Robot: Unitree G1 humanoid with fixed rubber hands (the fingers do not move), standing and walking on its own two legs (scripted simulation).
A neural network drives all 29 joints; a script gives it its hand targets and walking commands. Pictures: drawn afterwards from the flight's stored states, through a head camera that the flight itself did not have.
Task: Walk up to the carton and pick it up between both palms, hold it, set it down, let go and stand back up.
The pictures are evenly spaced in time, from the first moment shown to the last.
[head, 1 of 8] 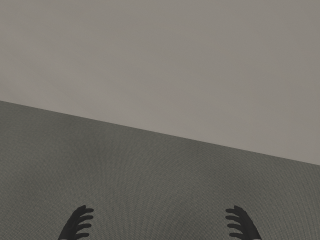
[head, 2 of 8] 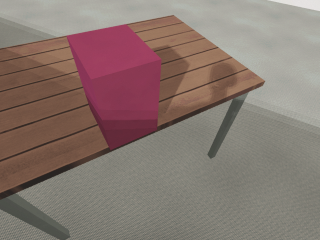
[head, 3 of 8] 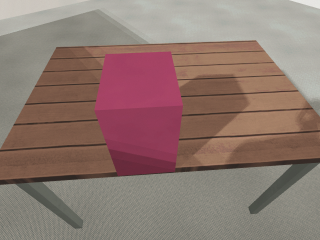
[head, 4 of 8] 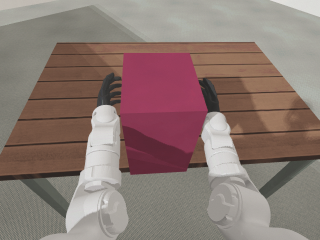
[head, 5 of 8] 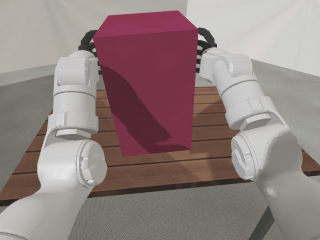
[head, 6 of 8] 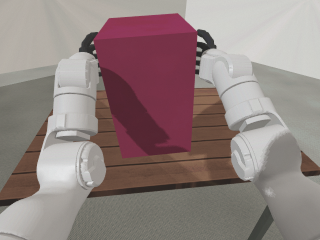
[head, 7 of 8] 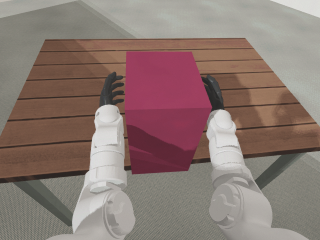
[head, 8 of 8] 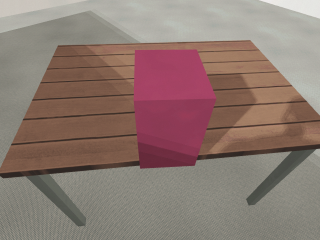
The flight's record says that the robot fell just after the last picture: no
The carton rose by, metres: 0.25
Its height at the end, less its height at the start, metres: +0.00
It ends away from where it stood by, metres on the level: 0.03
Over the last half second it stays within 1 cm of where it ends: yes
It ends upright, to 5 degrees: yes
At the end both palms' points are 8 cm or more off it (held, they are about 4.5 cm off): yes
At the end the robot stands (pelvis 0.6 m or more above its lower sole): yes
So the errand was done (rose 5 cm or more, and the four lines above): yes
